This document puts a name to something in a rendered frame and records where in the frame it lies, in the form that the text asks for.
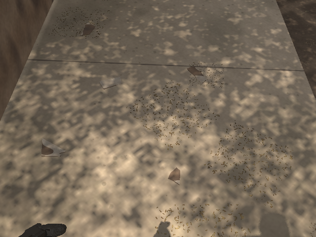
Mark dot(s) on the robot left hand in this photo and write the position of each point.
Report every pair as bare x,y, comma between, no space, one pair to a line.
45,230

